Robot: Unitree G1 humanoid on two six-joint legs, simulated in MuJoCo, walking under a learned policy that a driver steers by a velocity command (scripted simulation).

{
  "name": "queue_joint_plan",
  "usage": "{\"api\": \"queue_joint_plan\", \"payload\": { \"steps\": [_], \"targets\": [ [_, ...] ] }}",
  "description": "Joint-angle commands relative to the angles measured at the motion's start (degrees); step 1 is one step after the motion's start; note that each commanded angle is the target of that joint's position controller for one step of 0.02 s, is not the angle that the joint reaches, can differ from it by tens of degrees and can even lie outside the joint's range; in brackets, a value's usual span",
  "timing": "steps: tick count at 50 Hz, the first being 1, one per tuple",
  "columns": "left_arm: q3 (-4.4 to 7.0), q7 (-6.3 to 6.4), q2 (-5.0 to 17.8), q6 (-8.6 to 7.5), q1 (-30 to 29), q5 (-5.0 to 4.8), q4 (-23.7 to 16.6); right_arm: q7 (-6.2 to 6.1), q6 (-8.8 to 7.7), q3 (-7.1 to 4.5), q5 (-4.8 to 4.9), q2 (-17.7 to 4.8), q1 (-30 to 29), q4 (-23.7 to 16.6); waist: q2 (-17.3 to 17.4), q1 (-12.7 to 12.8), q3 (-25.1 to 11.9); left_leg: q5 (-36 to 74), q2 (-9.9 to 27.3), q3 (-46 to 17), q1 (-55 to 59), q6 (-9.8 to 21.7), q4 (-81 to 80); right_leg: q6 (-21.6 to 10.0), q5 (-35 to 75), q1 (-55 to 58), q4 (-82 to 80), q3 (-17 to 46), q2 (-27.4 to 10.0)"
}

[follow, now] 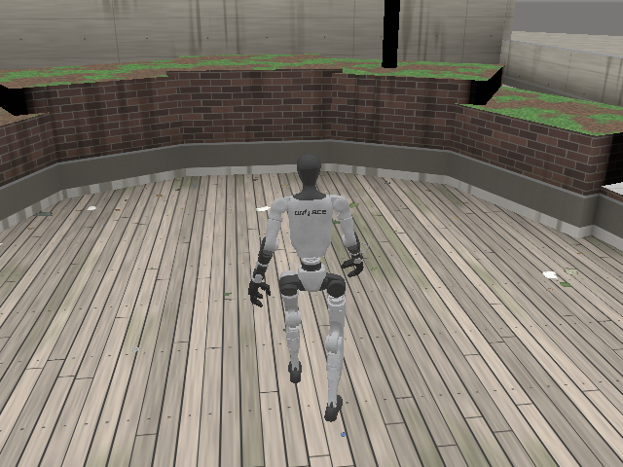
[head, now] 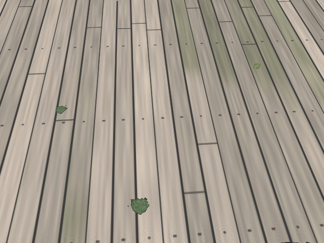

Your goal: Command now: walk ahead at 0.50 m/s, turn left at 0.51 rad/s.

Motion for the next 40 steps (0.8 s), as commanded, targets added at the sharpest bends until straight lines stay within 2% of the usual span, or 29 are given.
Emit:
{"api": "queue_joint_plan", "payload": {
  "steps": [1,2,3,4,5,6,7,10,12,15,17,20,22,23,24,25,26,27,28,29,30,31,32,34,36,40],
  "targets": [
    [-0.43,0.03,3.34,-1.21,3.12,1.57,-7.12,-1.62,0.38,-7.16,0.32,-19.89,21.48,0.57,10.92,-8.17,-17.29,-7.32,12.28,-29.01,47.88,14.53,-3.59,-0.82,23.50,-35.00,47.40,1.79,-2.34],
    [-0.90,-0.99,3.75,-3.90,1.09,1.01,-7.65,-1.58,-0.07,-5.97,0.09,-17.30,21.68,-0.89,9.86,-8.35,-24.57,-11.41,19.04,-51.89,55.40,19.48,-14.17,-0.76,-6.55,-46.14,56.81,14.81,4.56],
    [0.37,-1.79,7.92,-5.51,-5.64,-1.43,-9.53,-1.54,-0.47,-4.75,-0.71,-13.47,20.52,-0.88,6.41,-10.15,-18.60,-10.36,17.06,-44.05,52.25,15.67,-15.76,-2.42,-2.83,-51.90,58.30,19.01,0.81],
    [0.11,-1.84,7.55,-6.32,-8.04,-1.87,-10.56,-1.67,-0.77,-4.32,-0.65,-11.73,16.99,-1.38,2.95,-8.40,-12.09,-6.09,14.77,-35.60,43.79,13.48,-15.90,-3.38,2.36,-52.08,54.30,18.15,-1.77],
    [0.29,-1.38,7.20,-6.37,-8.29,-0.74,-10.09,-1.70,-0.80,-3.84,-0.56,-10.10,12.85,-2.36,-1.10,-5.75,-7.68,-0.35,12.23,-29.20,34.77,11.84,-16.67,-3.09,5.68,-48.97,48.76,17.63,-3.94],
    [0.83,-1.06,7.75,-5.74,-7.38,0.07,-9.78,-1.85,-0.87,-3.25,-1.05,-8.49,10.02,-3.49,-0.15,-3.45,-5.76,4.81,10.42,-25.25,28.21,11.00,-17.97,-2.60,7.97,-44.42,44.79,17.74,-5.54],
    [0.99,-1.09,7.53,-4.86,-6.56,0.46,-9.83,-1.96,-0.82,-3.07,-1.31,-8.00,8.70,-4.29,0.82,-2.12,-5.09,6.85,9.11,-23.84,24.24,10.98,-19.37,-1.83,9.09,-41.42,42.92,17.77,-5.91],
    [0.75,-0.80,5.48,-3.27,-7.40,1.36,-10.92,-2.89,-1.07,-3.68,-0.71,-10.03,9.88,-4.38,1.24,-1.41,-3.71,12.75,7.21,-19.16,18.39,11.49,-21.02,1.38,13.91,-40.18,35.25,16.12,-5.05],
    [0.37,-0.64,4.53,-3.15,-12.24,1.36,-12.63,-3.67,-0.87,-4.04,-0.45,-11.03,11.83,-3.95,1.65,-2.96,-2.34,11.24,5.58,-17.18,17.01,10.11,-21.05,2.65,20.93,-40.55,26.01,15.81,-3.87],
    [-0.22,-1.12,3.32,-3.60,-18.28,0.77,-14.54,-4.21,-0.35,-4.18,-0.18,-11.31,14.11,-3.38,3.63,-5.49,-1.71,4.32,3.47,-16.11,15.51,7.31,-20.07,2.74,31.01,-36.25,13.07,15.42,-1.00],
    [-0.11,-1.51,4.04,-3.95,-20.92,0.17,-15.80,-4.25,-0.15,-4.30,0.00,-11.57,15.96,-2.63,4.37,-6.53,-1.38,1.43,4.48,-18.42,16.30,6.60,-19.17,2.40,33.13,-34.35,9.46,15.92,0.10],
    [0.68,-2.16,6.47,-4.66,-20.98,-0.07,-16.47,-4.62,0.32,-4.22,0.19,-10.74,16.87,-2.19,5.22,-5.82,-1.50,-0.76,6.71,-23.51,21.51,5.70,-14.45,0.87,29.47,-33.29,5.53,18.12,0.23],
    [1.35,-2.30,7.77,-5.25,-17.84,-0.13,-15.87,-4.84,0.78,-4.32,-0.07,-10.68,15.91,-2.52,6.85,-3.84,-1.96,1.26,7.46,-26.18,23.25,4.84,-10.68,-0.85,24.13,-29.58,4.59,17.70,0.41],
    [2.02,-2.07,8.60,-5.53,-13.19,0.08,-14.58,-4.79,0.98,-3.93,-0.16,-9.56,15.21,-2.93,6.84,-1.38,-3.86,3.49,5.49,-25.74,22.69,3.64,-6.65,-2.22,23.85,-23.16,2.35,16.53,0.69],
    [2.84,-1.73,10.69,-5.84,-6.37,1.00,-13.62,-4.53,0.89,-2.83,-0.54,-6.78,14.96,-3.75,4.46,1.85,-10.06,2.53,2.24,-22.78,18.98,1.75,4.25,-5.00,22.79,-10.91,3.38,20.29,-4.29],
    [4.00,-1.27,15.30,-5.56,1.37,1.97,-12.91,-4.48,0.59,-1.74,-0.30,-3.20,20.28,-5.06,-7.44,1.68,-19.01,-12.14,-5.09,-15.35,2.99,-2.39,23.42,-11.68,16.29,9.97,2.54,38.53,-16.97],
    [4.15,-1.86,15.01,-4.77,3.76,0.73,-11.17,-4.49,0.12,-1.37,0.81,-4.44,24.25,-5.99,-21.10,0.22,-21.33,-30.00,-5.60,-12.82,-11.14,-3.87,36.46,-16.79,2.03,16.14,-3.83,59.48,-24.08],
    [2.77,-1.82,9.54,-4.48,0.80,0.02,-12.57,-4.53,0.31,-2.66,1.20,-9.99,20.93,-4.82,-12.46,1.48,-13.59,-25.59,-1.96,-14.21,-15.46,-4.39,41.78,-14.60,-5.23,10.16,-5.73,54.63,-22.20],
    [2.10,-1.57,7.31,-3.94,-1.85,0.21,-13.10,-4.52,0.68,-3.11,0.62,-11.36,15.67,-5.60,-7.58,1.90,-7.83,-20.69,0.14,-11.93,-15.42,-4.58,42.09,-12.18,-1.12,2.88,-5.99,45.11,-19.85],
    [1.63,-1.53,6.25,-3.62,-4.43,0.66,-13.05,-4.45,0.85,-3.18,0.01,-10.70,13.06,-6.27,-5.30,0.83,-3.92,-17.03,1.92,-11.00,-13.51,-4.74,39.75,-11.34,6.19,-4.13,-7.31,38.21,-17.23],
    [1.22,-1.41,5.04,-3.56,-5.82,0.96,-12.72,-4.22,1.05,-3.36,-0.21,-9.86,12.14,-6.65,-6.01,-0.35,-1.97,-14.63,3.61,-11.01,-11.64,-4.65,37.19,-10.76,11.35,-8.35,-8.64,33.26,-15.22],
    [1.09,-1.41,4.87,-3.73,-5.95,1.21,-12.18,-3.93,1.25,-3.13,0.09,-8.43,12.63,-6.77,-7.23,-1.19,-1.44,-13.30,4.49,-10.50,-8.97,-4.54,35.62,-10.65,14.19,-11.41,-10.08,29.87,-13.71],
    [1.13,-1.53,4.77,-4.02,-5.50,1.06,-11.54,-3.79,1.43,-2.82,0.28,-6.92,13.06,-6.77,-7.45,-1.51,-1.47,-12.84,4.57,-9.88,-7.86,-4.57,34.24,-11.25,16.45,-12.60,-11.27,27.52,-13.00],
    [1.54,-1.78,6.01,-4.56,-4.40,0.72,-10.23,-3.76,1.55,-2.29,0.07,-5.14,11.90,-7.45,-6.22,-1.79,-0.95,-11.12,4.52,-9.67,-8.63,-4.87,30.13,-12.88,21.46,-13.09,-13.05,24.19,-13.18],
    [1.90,-1.83,7.27,-4.60,-3.80,0.44,-9.29,-3.66,1.27,-1.84,-0.38,-4.53,9.40,-8.30,-4.94,-1.63,-0.67,-7.23,4.60,-9.49,-10.23,-5.30,23.99,-13.88,26.49,-11.64,-13.93,21.47,-13.57],
    [1.95,-1.65,8.73,-3.67,-2.49,-0.47,-7.86,-2.35,-0.04,-0.83,-0.55,-3.18,2.44,-9.70,-4.46,0.40,0.39,3.72,4.34,-5.06,-6.83,-5.19,9.28,-12.27,30.71,-10.89,-14.21,14.77,-11.24]
  ]
}}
